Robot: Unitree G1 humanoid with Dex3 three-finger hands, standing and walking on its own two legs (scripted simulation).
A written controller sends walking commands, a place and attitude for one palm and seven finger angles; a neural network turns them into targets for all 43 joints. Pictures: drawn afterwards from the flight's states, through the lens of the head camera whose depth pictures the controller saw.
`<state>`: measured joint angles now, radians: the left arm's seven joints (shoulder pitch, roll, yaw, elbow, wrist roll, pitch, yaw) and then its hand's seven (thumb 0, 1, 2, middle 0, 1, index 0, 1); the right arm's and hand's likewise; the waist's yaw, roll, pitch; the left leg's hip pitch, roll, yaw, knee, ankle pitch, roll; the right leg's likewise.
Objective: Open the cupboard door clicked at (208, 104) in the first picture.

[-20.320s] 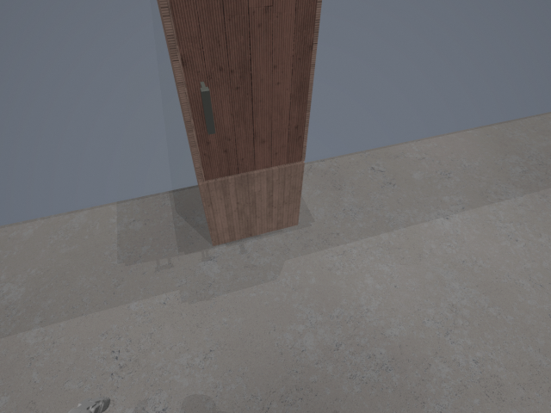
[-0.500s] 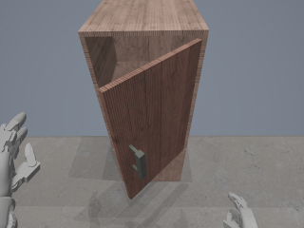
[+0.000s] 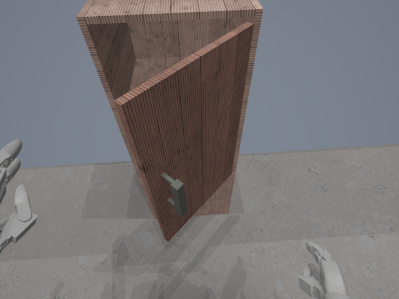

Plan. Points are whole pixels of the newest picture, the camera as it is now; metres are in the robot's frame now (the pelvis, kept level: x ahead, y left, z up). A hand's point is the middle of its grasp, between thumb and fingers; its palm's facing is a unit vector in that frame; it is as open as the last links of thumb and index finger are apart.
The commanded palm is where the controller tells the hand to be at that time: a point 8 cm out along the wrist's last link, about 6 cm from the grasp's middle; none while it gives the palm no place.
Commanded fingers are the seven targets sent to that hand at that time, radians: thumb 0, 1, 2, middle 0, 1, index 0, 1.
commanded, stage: step back with the hand held close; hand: left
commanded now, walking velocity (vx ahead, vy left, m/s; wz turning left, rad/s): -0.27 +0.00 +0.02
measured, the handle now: (174, 194) +0.36 +0.10 -0.05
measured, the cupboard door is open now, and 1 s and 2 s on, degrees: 45 45 45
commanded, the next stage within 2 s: stop stepping back and stand still in 0.96 s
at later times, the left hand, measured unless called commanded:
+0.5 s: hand out of the picture +0.11 +0.27 +0.16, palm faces +0.45 -0.74 -0.49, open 7.4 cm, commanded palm +0.05 +0.31 +0.17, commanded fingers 0.00 0.90 0.90 -0.20 -0.30 -0.20 -0.30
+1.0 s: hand out of the picture +0.05 +0.27 +0.16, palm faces +0.42 -0.80 -0.43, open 7.4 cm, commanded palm -0.01 +0.31 +0.17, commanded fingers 0.00 0.90 0.90 -0.20 -0.30 -0.20 -0.30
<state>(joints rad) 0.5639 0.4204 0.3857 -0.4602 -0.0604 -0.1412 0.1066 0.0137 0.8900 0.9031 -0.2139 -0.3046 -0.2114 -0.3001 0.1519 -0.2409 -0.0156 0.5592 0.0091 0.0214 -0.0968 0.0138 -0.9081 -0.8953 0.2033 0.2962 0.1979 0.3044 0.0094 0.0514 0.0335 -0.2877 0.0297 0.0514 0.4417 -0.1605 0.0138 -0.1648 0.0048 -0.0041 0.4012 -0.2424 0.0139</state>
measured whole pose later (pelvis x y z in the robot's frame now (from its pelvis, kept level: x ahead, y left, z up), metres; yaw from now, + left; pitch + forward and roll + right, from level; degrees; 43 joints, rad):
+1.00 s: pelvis -0.15 +0.01 -0.02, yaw +0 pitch +2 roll -2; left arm 0.52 0.43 0.39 -0.55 -0.05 -0.22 0.14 0.01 0.89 0.90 -0.21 -0.30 -0.21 -0.30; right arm 0.16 -0.19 0.02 0.67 -0.01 -0.08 -0.07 0.01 -0.91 -0.89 0.21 0.30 0.20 0.30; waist 0.06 -0.01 -0.02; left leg -0.48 0.00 0.02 0.61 -0.09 -0.01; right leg -0.14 0.05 0.03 0.54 -0.42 0.00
